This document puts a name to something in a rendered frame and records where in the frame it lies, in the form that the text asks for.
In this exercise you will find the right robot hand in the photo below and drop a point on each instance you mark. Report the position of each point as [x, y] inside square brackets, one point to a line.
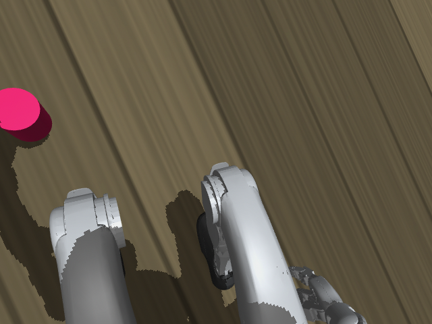
[320, 296]

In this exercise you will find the right robot arm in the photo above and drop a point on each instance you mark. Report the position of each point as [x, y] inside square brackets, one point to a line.
[342, 313]

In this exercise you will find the right robot foot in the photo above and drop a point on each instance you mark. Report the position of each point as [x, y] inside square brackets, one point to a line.
[221, 282]

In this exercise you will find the mug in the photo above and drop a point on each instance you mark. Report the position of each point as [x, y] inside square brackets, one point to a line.
[23, 116]

